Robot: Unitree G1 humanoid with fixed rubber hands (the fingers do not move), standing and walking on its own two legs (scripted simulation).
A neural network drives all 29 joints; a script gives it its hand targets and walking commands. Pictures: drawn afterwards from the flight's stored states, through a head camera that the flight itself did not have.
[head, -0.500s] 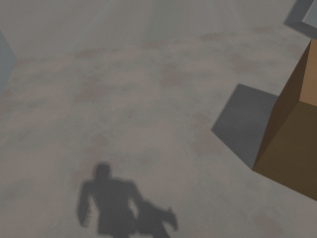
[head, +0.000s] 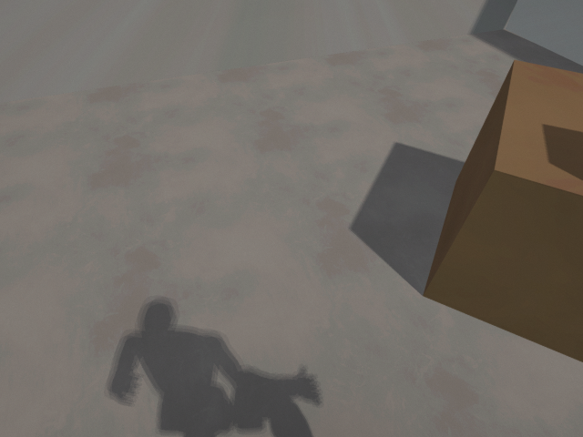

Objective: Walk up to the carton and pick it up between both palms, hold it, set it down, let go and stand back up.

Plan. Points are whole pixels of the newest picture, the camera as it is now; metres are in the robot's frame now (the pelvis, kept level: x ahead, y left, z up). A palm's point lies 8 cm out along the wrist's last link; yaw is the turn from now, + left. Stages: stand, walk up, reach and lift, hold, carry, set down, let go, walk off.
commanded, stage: walk up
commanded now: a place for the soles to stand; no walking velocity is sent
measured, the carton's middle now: out of the picture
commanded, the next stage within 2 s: none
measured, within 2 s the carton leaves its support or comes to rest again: neither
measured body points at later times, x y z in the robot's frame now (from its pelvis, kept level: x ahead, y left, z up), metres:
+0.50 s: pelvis +0.04 -0.12 -0.01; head +0.07 -0.10 +0.44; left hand +0.20 +0.16 -0.13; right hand +0.04 -0.47 -0.10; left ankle +0.11 -0.05 -0.74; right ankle +0.04 -0.20 -0.73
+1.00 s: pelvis +0.07 -0.29 -0.02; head +0.08 -0.28 +0.43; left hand +0.26 -0.03 -0.13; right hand +0.02 -0.64 -0.10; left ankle +0.09 -0.12 -0.69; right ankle +0.07 -0.40 -0.74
